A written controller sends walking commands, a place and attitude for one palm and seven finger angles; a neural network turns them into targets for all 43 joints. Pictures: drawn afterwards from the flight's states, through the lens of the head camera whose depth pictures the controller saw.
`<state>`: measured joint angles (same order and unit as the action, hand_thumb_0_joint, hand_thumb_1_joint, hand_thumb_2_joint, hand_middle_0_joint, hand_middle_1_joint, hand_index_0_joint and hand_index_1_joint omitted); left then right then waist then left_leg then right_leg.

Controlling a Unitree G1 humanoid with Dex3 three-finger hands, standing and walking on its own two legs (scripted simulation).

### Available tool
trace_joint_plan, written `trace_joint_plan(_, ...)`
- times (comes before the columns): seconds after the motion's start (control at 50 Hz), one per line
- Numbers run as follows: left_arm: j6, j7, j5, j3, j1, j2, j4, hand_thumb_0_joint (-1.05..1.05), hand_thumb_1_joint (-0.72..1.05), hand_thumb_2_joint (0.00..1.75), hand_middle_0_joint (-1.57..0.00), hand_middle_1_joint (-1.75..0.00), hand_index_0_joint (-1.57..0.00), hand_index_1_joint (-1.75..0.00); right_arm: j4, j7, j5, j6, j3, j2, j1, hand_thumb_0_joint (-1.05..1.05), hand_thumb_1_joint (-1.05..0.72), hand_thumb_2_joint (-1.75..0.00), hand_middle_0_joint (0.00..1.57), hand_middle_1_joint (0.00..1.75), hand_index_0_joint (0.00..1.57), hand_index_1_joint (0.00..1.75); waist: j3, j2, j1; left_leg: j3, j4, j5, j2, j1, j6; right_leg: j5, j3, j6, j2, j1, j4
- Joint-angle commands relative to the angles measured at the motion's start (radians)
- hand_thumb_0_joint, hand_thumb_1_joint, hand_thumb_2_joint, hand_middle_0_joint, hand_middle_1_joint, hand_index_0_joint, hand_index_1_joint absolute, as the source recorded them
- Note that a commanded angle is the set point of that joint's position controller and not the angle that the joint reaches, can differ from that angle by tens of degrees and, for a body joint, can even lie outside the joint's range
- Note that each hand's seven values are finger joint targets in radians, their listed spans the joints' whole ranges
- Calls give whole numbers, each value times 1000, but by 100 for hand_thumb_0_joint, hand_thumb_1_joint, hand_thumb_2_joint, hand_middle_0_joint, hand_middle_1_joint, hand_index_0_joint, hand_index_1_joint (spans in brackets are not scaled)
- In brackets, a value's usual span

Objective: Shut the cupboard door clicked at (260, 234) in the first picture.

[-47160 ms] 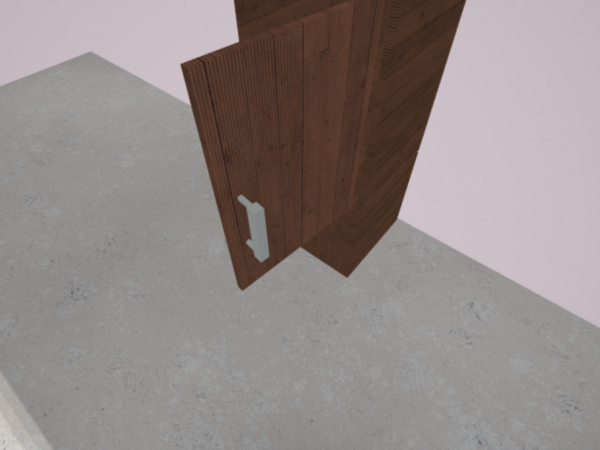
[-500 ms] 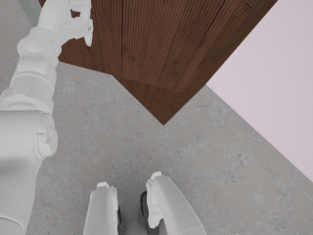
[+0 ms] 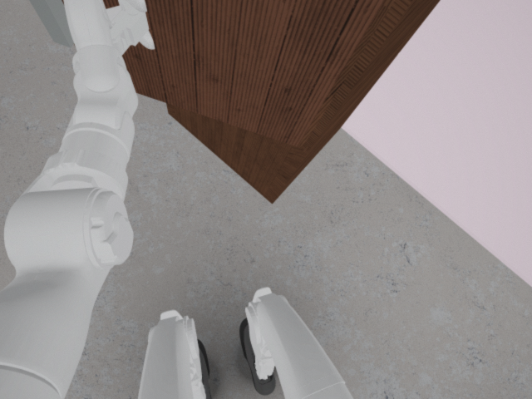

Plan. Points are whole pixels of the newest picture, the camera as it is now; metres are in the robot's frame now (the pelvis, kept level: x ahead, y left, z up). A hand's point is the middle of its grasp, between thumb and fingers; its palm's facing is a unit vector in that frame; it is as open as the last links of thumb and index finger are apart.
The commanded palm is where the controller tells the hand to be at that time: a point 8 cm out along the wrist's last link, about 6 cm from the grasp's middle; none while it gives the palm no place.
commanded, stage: pull the fist back off the door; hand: left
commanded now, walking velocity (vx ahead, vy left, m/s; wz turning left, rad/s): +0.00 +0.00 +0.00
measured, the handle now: out of the picture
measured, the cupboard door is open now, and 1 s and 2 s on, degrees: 25 25 25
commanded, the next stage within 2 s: draw the hand back to the body in 0.64 s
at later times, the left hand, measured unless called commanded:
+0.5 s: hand (158, 79) +0.53 +0.05 +0.06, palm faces +0.03 -1.00 -0.01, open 3.1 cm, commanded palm +0.50 +0.09 +0.07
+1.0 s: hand (104, 89) +0.47 +0.10 +0.11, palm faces +0.09 -0.99 -0.09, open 3.1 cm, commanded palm +0.42 +0.14 +0.13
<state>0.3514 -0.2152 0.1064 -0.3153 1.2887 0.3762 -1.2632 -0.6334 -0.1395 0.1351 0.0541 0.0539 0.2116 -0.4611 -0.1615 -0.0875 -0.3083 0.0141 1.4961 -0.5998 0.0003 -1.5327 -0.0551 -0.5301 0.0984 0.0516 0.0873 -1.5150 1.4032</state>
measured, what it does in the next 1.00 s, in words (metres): rises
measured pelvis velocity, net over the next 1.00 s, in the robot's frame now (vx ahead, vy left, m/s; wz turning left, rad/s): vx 0.02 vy -0.02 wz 0.04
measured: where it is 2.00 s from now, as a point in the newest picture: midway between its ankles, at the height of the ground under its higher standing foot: (230, 380)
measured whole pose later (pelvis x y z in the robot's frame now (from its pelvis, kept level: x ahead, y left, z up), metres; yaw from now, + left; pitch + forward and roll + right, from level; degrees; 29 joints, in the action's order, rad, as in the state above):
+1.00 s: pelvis +0.02 -0.02 +0.07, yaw +2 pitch +24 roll +1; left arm 0.49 -0.09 -0.04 -0.19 0.60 0.18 -0.83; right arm -0.57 -0.08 0.02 -0.09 -0.01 0.23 -0.37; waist -0.17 -0.06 -0.11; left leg -0.05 1.19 -0.54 0.02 -1.07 -0.03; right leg -0.51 0.01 0.07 0.08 -1.10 1.19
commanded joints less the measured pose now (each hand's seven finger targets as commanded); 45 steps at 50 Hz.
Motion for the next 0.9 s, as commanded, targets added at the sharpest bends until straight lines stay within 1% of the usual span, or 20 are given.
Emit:
trace_joint_plan(0.0, 142, -19, 76, 55, 512, 120, 251, 0, 90, 90, -130, -150, -130, -150, -4, -23, -13, -32, -107, 227, -251, 0, -90, -90, 20, 30, 20, 30, -736, -177, -38, 123, -179, 484, -28, 640, 37, 347, -66, -24, -20, 385, -184)
trace_joint_plan(0.04, 121, 20, 32, 33, 495, 126, 233, 0, 90, 90, -130, -150, -130, -150, 2, -13, -28, -45, -107, 227, -247, 0, -90, -90, 20, 30, 20, 30, -735, -150, -32, 115, -201, 463, -20, 616, 32, 371, -72, -26, -21, 448, -201)
trace_joint_plan(0.08, 101, 40, -15, -18, 432, 149, 196, 0, 90, 90, -130, -150, -130, -150, 12, -3, -41, -53, -100, 223, -236, 0, -90, -90, 20, 30, 20, 30, -691, -93, -7, 92, -226, 400, -11, 545, 24, 357, -86, -28, -21, 526, -229)
trace_joint_plan(0.12, 114, 43, -48, -35, 377, 132, 215, 0, 90, 90, -130, -150, -130, -150, 28, 2, -43, -53, -95, 214, -225, 0, -90, -90, 20, 30, 20, 30, -652, -81, 19, 78, -249, 386, -6, 534, 21, 359, -92, -27, -22, 553, -243)
trace_joint_plan(0.18, 166, 37, -57, 18, 264, 28, 214, 0, 90, 90, -130, -150, -130, -150, 33, -4, -41, -49, -98, 195, -193, 0, -90, -90, 20, 30, 20, 30, -571, -48, 28, 56, -252, 379, -1, 509, 20, 366, -99, -28, -24, 547, -257)
trace_joint_plan(0.2, 185, 34, -50, 20, 225, 28, 199, 0, 90, 90, -130, -150, -130, -150, 28, -5, -40, -51, -100, 194, -191, 0, -90, -90, 20, 30, 20, 30, -538, -14, 29, 51, -254, 372, -1, 492, 18, 370, -102, -28, -24, 559, -261)
trace_joint_plan(0.22, 208, 35, -44, 37, 203, 5, 204, 0, 90, 90, -130, -150, -130, -150, 30, -7, -40, -51, -101, 194, -188, 0, -90, -90, 20, 30, 20, 30, -525, -22, 35, 53, -256, 378, 1, 503, 18, 375, -100, -25, -24, 542, -255)
trace_joint_plan(0.28, 223, 40, -32, 92, 129, -62, 147, 0, 90, 90, -130, -150, -130, -150, 20, -11, -44, -61, -111, 193, -170, 0, -90, -90, 20, 30, 20, 30, -451, 26, 26, 36, -256, 324, 8, 457, 15, 345, -109, -28, -29, 537, -272)
trace_joint_plan(0.38, 244, 52, -68, 139, 144, -121, 231, 0, 90, 90, -130, -150, -130, -150, 30, -1, -56, -75, -125, 193, -125, 0, -90, -90, 20, 30, 20, 30, -499, -6, 39, 32, -260, 326, 17, 518, 19, 352, -116, -27, -39, 545, -276)
trace_joint_plan(0.44, 292, 40, -79, 141, 186, -112, 351, 0, 90, 90, -130, -150, -130, -150, 38, 8, -55, -78, -132, 190, -98, 0, -90, -90, 20, 30, 20, 30, -604, -75, 60, 40, -253, 383, 18, 607, 27, 394, -115, -25, -44, 550, -253)
trace_joint_plan(0.46, 311, 37, -81, 162, 208, -129, 403, 0, 90, 90, -130, -150, -130, -150, 40, 9, -52, -77, -135, 188, -88, 0, -90, -90, 20, 30, 20, 30, -642, -93, 56, 42, -248, 409, 17, 644, 28, 414, -116, -28, -44, 551, -249)
trace_joint_plan(0.52, 347, 18, -69, 170, 160, -124, 480, 0, 90, 90, -130, -150, -130, -150, 48, 14, -52, -80, -139, 185, -74, 0, -90, -90, 20, 30, 20, 30, -721, -82, 75, 43, -244, 476, 17, 690, 29, 482, -117, -29, -45, 594, -231)
trace_joint_plan(0.54, 343, 15, -60, 178, 105, -136, 451, 0, 90, 90, -130, -150, -130, -150, 46, 13, -54, -83, -140, 182, -65, 0, -90, -90, 20, 30, 20, 30, -704, -73, 86, 40, -249, 466, 19, 678, 31, 478, -117, -30, -47, 604, -236)
trace_joint_plan(0.6, 301, -3, -28, 194, 84, -141, 320, 0, 90, 90, -130, -150, -130, -150, 34, 22, -57, -103, -133, 178, -51, 0, -90, -90, 20, 30, 20, 30, -549, 45, 50, 23, -255, 354, 24, 538, 17, 423, -131, -46, -49, 624, -270)
trace_joint_plan(0.62, 291, -9, -20, 194, 116, -137, 302, 0, 90, 90, -130, -150, -130, -150, 31, 29, -57, -106, -130, 180, -55, 0, -90, -90, 20, 30, 20, 30, -532, 60, 39, 20, -252, 344, 24, 520, 11, 425, -137, -49, -51, 619, -272)
trace_joint_plan(0.7, 246, -11, -64, 137, 90, -112, 208, 0, 90, 90, -130, -150, -130, -150, 43, 41, -65, -108, -118, 175, -22, 0, -90, -90, 20, 30, 20, 30, -482, 122, 54, -1, -258, 245, 39, 397, 9, 346, -172, -51, -57, 688, -314)
trace_joint_plan(0.74, 252, 2, -78, 132, 104, -114, 197, 0, 90, 90, -130, -150, -130, -150, 46, 44, -65, -101, -112, 173, -17, 0, -90, -90, 20, 30, 20, 30, -500, 94, 59, 2, -255, 257, 38, 401, 11, 362, -169, -47, -57, 677, -298)
trace_joint_plan(0.8, 286, 37, -94, 41, -21, 6, 363, 0, 90, 90, -130, -150, -130, -150, 94, 44, -73, -101, -114, 175, -10, 0, -90, -90, 20, 30, 20, 30, -673, 29, 162, -8, -296, 351, 41, 509, 19, 478, -176, -37, -58, 821, -286)
trace_joint_plan(0.84, 292, 65, -103, 23, -138, 39, 481, 0, 90, 90, -130, -150, -130, -150, 132, 46, -84, -107, -114, 172, -6, 0, -90, -90, 20, 30, 20, 30, -762, 15, 204, -13, -327, 431, 39, 586, 22, 583, -174, -38, -57, 906, -286)
trace_joint_plan(0.88, 261, 98, -114, 63, -262, 10, 589, 0, 90, 90, -130, -150, -130, -150, 161, 47, -104, -115, -114, 163, 2, 0, -90, -90, 20, 30, 20, 30, -725, 45, 219, -24, -375, 435, 37, 619, 20, 615, -179, -46, -57, 977, -337)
